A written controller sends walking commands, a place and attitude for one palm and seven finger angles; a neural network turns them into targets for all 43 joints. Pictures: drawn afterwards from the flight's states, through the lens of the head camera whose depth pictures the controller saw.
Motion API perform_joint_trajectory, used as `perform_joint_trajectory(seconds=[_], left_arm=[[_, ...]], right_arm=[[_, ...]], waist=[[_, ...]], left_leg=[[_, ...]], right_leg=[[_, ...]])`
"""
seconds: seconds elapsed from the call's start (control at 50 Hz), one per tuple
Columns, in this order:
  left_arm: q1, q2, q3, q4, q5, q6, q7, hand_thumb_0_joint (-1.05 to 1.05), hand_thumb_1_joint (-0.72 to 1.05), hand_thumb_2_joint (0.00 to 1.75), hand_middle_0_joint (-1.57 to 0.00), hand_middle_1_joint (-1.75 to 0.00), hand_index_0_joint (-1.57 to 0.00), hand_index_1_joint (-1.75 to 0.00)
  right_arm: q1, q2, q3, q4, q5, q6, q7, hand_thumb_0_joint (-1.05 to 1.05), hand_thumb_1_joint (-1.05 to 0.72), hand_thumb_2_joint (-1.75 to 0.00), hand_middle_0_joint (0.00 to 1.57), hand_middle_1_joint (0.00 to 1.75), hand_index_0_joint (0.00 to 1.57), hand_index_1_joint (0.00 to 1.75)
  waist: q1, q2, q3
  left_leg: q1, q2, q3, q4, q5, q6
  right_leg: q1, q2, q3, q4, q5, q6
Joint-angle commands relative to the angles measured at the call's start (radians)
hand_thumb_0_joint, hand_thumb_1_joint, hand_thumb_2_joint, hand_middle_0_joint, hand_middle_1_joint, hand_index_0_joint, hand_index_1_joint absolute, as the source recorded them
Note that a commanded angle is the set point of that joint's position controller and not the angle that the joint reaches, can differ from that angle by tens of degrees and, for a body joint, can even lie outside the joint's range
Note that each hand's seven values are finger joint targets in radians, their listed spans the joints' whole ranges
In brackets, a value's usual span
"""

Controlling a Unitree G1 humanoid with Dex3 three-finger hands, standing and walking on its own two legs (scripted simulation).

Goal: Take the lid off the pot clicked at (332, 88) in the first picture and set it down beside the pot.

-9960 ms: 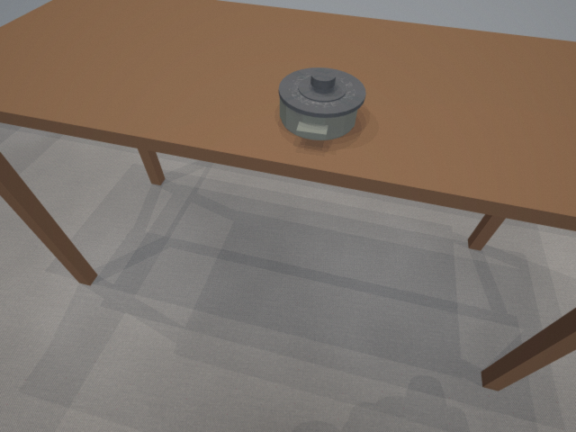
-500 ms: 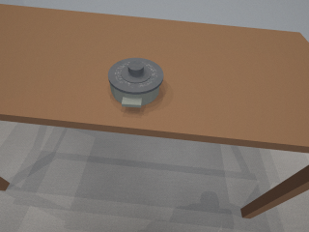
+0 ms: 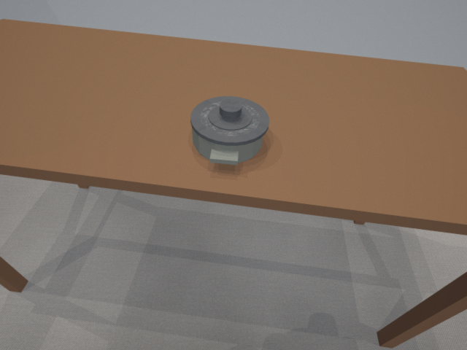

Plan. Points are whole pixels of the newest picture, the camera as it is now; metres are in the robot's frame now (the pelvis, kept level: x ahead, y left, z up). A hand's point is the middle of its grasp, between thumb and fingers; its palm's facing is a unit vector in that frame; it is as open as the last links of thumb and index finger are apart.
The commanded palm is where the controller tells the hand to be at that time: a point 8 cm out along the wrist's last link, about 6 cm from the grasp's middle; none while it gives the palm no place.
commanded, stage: look again from close up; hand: left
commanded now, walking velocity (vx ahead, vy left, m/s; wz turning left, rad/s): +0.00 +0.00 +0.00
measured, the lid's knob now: (230, 109) +0.52 +0.06 +0.16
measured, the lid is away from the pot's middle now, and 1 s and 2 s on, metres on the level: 0.00 0.00 0.00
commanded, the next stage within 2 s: shuffle to correct the standing spot in 0.80 s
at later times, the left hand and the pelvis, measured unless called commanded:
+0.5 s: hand out of the picture -0.04 +0.21 -0.18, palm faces +0.04 -0.98 -0.18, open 7.4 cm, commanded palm none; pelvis -0.03 +0.03 +0.01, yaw +0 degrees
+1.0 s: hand out of the picture -0.03 +0.19 -0.18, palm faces +0.04 -0.99 -0.15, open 7.4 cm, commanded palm none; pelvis -0.03 +0.02 +0.01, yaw +0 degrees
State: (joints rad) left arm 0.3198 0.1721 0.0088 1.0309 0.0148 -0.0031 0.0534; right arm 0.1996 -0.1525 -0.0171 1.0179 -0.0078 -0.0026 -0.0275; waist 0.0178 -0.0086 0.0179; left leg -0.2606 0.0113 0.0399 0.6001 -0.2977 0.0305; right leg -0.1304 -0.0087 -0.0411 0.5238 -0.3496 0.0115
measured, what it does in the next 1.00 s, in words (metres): stands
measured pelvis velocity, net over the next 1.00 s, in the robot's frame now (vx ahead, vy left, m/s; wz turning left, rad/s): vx -0.03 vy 0.02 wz -0.01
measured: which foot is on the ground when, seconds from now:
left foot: down 0.00-1.00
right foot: down 0.00-1.00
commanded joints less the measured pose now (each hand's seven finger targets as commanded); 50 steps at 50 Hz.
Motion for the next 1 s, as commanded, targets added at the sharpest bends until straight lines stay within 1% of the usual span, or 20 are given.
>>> perform_joint_trajectory(seconds=[0.0, 0.02, 0.04, 0.16, 0.2, 0.22, 0.24, 0.3, 0.32, 0.38, 0.42, 0.46, 0.52, 0.72, 0.8, 0.82, 0.84, 0.88, 0.92, 0.98], left_arm=[[0.05, 0.096, 0.012, -0.061, 0.004, -0.002, 0.003, 0.0, 0.9, 0.9, -0.2, -0.3, -0.2, -0.3], [0.044, 0.107, 0.017, -0.073, 0.005, 0.002, 0.0, 0.0, 0.9, 0.9, -0.2, -0.3, -0.2, -0.3], [0.041, 0.106, 0.017, -0.079, 0.006, 0.004, 0.0, 0.0, 0.9, 0.9, -0.2, -0.3, -0.2, -0.3], [0.049, 0.109, 0.015, -0.09, 0.007, 0.004, -0.006, 0.0, 0.9, 0.9, -0.2, -0.3, -0.2, -0.3], [0.058, 0.111, 0.011, -0.082, 0.007, 0.0, -0.007, 0.0, 0.9, 0.9, -0.2, -0.3, -0.2, -0.3], [0.056, 0.121, 0.015, -0.088, 0.006, 0.001, -0.01, 0.0, 0.9, 0.9, -0.2, -0.3, -0.2, -0.3], [0.056, 0.117, 0.015, -0.086, 0.005, 0.001, -0.01, 0.0, 0.9, 0.9, -0.2, -0.3, -0.2, -0.3], [0.064, 0.114, 0.01, -0.074, 0.004, -0.002, -0.01, 0.0, 0.9, 0.9, -0.2, -0.3, -0.2, -0.3], [0.057, 0.121, 0.013, -0.076, 0.004, 0.0, -0.012, 0.0, 0.9, 0.9, -0.2, -0.3, -0.2, -0.3], [0.072, 0.111, 0.007, -0.059, 0.003, -0.001, -0.011, 0.0, 0.9, 0.9, -0.2, -0.3, -0.2, -0.3], [0.071, 0.115, 0.01, -0.056, 0.002, -0.001, -0.013, 0.0, 0.9, 0.9, -0.2, -0.3, -0.2, -0.3], [0.078, 0.107, 0.006, -0.044, 0.002, -0.001, -0.012, 0.0, 0.9, 0.9, -0.2, -0.3, -0.2, -0.3], [0.082, 0.108, 0.006, -0.034, 0.002, -0.002, -0.013, 0.0, 0.9, 0.9, -0.2, -0.3, -0.2, -0.3], [0.084, 0.097, 0.007, -0.018, 0.002, -0.003, -0.012, 0.0, 0.9, 0.9, -0.2, -0.3, -0.2, -0.3], [0.09, 0.087, 0.004, -0.013, 0.002, -0.004, -0.012, 0.0, 0.9, 0.9, -0.2, -0.3, -0.2, -0.3], [0.084, 0.096, 0.007, -0.019, 0.002, -0.003, -0.014, 0.0, 0.9, 0.9, -0.2, -0.3, -0.2, -0.3], [0.089, 0.088, 0.007, -0.019, 0.002, -0.004, -0.014, 0.0, 0.9, 0.9, -0.2, -0.3, -0.2, -0.3], [0.089, 0.087, 0.005, -0.018, 0.001, -0.006, -0.013, 0.0, 0.9, 0.9, -0.2, -0.3, -0.2, -0.3], [0.087, 0.086, 0.008, -0.021, 0.001, -0.005, -0.019, 0.0, 0.9, 0.9, -0.2, -0.3, -0.2, -0.3], [0.083, 0.083, 0.018, -0.037, 0.007, 0.009, -0.033, 0.0, 0.9, 0.9, -0.2, -0.3, -0.2, -0.3]], right_arm=[[0.022, -0.125, -0.019, -0.066, -0.003, -0.008, 0.002, 0.0, -0.9, -0.9, 0.2, 0.3, 0.2, 0.3], [0.022, -0.126, -0.021, -0.077, -0.005, -0.007, 0.003, 0.0, -0.9, -0.9, 0.2, 0.3, 0.2, 0.3], [0.017, -0.134, -0.023, -0.079, -0.005, -0.006, 0.004, 0.0, -0.9, -0.9, 0.2, 0.3, 0.2, 0.3], [0.015, -0.147, -0.025, -0.092, -0.005, -0.011, 0.008, 0.0, -0.9, -0.9, 0.2, 0.3, 0.2, 0.3], [0.015, -0.139, -0.025, -0.088, -0.003, -0.011, 0.011, 0.0, -0.9, -0.9, 0.2, 0.3, 0.2, 0.3], [0.026, -0.137, -0.024, -0.094, -0.003, -0.012, 0.01, 0.0, -0.9, -0.9, 0.2, 0.3, 0.2, 0.3], [0.024, -0.143, -0.026, -0.093, -0.004, -0.012, 0.01, 0.0, -0.9, -0.9, 0.2, 0.3, 0.2, 0.3], [0.033, -0.14, -0.024, -0.08, -0.002, -0.013, 0.011, 0.0, -0.9, -0.9, 0.2, 0.3, 0.2, 0.3], [0.042, -0.135, -0.024, -0.081, -0.002, -0.014, 0.01, 0.0, -0.9, -0.9, 0.2, 0.3, 0.2, 0.3], [0.043, -0.138, -0.024, -0.067, 0.0, -0.012, 0.011, 0.0, -0.9, -0.9, 0.2, 0.3, 0.2, 0.3], [0.056, -0.132, -0.023, -0.064, 0.0, -0.015, 0.009, 0.0, -0.9, -0.9, 0.2, 0.3, 0.2, 0.3], [0.055, -0.136, -0.022, -0.053, 0.002, -0.014, 0.009, 0.0, -0.9, -0.9, 0.2, 0.3, 0.2, 0.3], [0.064, -0.127, -0.021, -0.046, 0.002, -0.014, 0.008, 0.0, -0.9, -0.9, 0.2, 0.3, 0.2, 0.3], [0.076, -0.112, -0.021, -0.028, 0.002, -0.014, 0.006, 0.0, -0.9, -0.9, 0.2, 0.3, 0.2, 0.3], [0.068, -0.11, -0.019, -0.022, 0.001, -0.011, 0.006, 0.0, -0.9, -0.9, 0.2, 0.3, 0.2, 0.3], [0.076, -0.107, -0.019, -0.027, 0.002, -0.012, 0.006, 0.0, -0.9, -0.9, 0.2, 0.3, 0.2, 0.3], [0.071, -0.112, -0.02, -0.027, 0.001, -0.013, 0.005, 0.0, -0.9, -0.9, 0.2, 0.3, 0.2, 0.3], [0.072, -0.11, -0.019, -0.025, 0.001, -0.013, 0.005, 0.0, -0.9, -0.9, 0.2, 0.3, 0.2, 0.3], [0.082, -0.108, -0.021, -0.024, -0.001, -0.016, 0.003, 0.0, -0.9, -0.9, 0.2, 0.3, 0.2, 0.3], [0.083, -0.146, -0.039, -0.033, -0.008, -0.007, 0.0, 0.0, -0.9, -0.9, 0.2, 0.3, 0.2, 0.3]], waist=[[-0.011, 0.03, 0.104], [-0.006, 0.052, 0.086], [-0.006, 0.049, 0.094], [0.002, 0.062, 0.048], [0.004, 0.052, 0.051], [0.005, 0.05, 0.02], [0.004, 0.046, 0.017], [0.001, 0.052, 0.024], [0.001, 0.037, 0.01], [0.0, 0.05, 0.023], [0.001, 0.043, 0.007], [0.0, 0.054, 0.014], [0.001, 0.026, 0.019], [-0.003, 0.016, 0.035], [-0.004, 0.035, 0.06], [-0.003, 0.018, 0.056], [-0.001, 0.032, 0.047], [-0.004, 0.022, 0.046], [-0.008, 0.012, 0.031], [-0.016, 0.085, 0.06]], left_leg=[[-0.036, 0.084, -0.139, -0.163, 0.079, 0.016], [-0.032, 0.089, -0.151, -0.185, 0.032, 0.018], [-0.052, 0.091, -0.161, -0.201, -0.01, 0.019], [-0.06, 0.103, -0.197, -0.27, -0.073, 0.031], [-0.064, 0.093, -0.188, -0.267, -0.075, 0.029], [-0.052, 0.095, -0.189, -0.269, -0.07, 0.03], [-0.046, 0.095, -0.191, -0.267, -0.068, 0.03], [-0.041, 0.089, -0.182, -0.265, -0.045, 0.028], [-0.033, 0.096, -0.191, -0.275, -0.043, 0.031], [-0.035, 0.091, -0.183, -0.275, -0.053, 0.029], [-0.02, 0.096, -0.189, -0.28, -0.034, 0.031], [-0.024, 0.095, -0.19, -0.284, -0.04, 0.031], [-0.02, 0.095, -0.181, -0.282, -0.03, 0.03], [-0.006, 0.085, -0.164, -0.269, 0.001, 0.024], [-0.016, 0.079, -0.159, -0.275, -0.03, 0.019], [-0.024, 0.08, -0.164, -0.274, -0.022, 0.021], [-0.013, 0.08, -0.16, -0.268, -0.011, 0.021], [0.0, 0.079, -0.152, -0.264, -0.001, 0.018], [0.023, 0.095, -0.162, -0.274, -0.059, 0.024], [-0.01, 0.147, -0.214, -0.332, -0.261, 0.044]], right_leg=[[-0.128, -0.059, 0.073, -0.105, 0.072, -0.053], [-0.126, -0.053, 0.063, -0.097, 0.044, -0.052], [-0.13, -0.048, 0.059, -0.095, 0.029, -0.05], [-0.096, -0.046, 0.038, -0.079, 0.051, -0.038], [-0.093, -0.058, 0.05, -0.098, 0.058, -0.039], [-0.078, -0.056, 0.044, -0.093, 0.059, -0.04], [-0.084, -0.058, 0.046, -0.093, 0.059, -0.04], [-0.091, -0.069, 0.053, -0.107, 0.071, -0.038], [-0.081, -0.063, 0.043, -0.1, 0.071, -0.038], [-0.089, -0.072, 0.049, -0.112, 0.069, -0.036], [-0.081, -0.068, 0.041, -0.106, 0.08, -0.035], [-0.085, -0.071, 0.043, -0.109, 0.08, -0.033], [-0.085, -0.073, 0.047, -0.116, 0.089, -0.034], [-0.102, -0.08, 0.06, -0.133, 0.087, -0.036], [-0.12, -0.085, 0.069, -0.145, 0.071, -0.037], [-0.107, -0.081, 0.066, -0.141, 0.077, -0.037], [-0.11, -0.085, 0.068, -0.141, 0.084, -0.038], [-0.119, -0.088, 0.074, -0.146, 0.086, -0.038], [-0.127, -0.068, 0.063, -0.137, 0.047, -0.037], [-0.177, -0.025, 0.026, -0.067, -0.049, -0.037]])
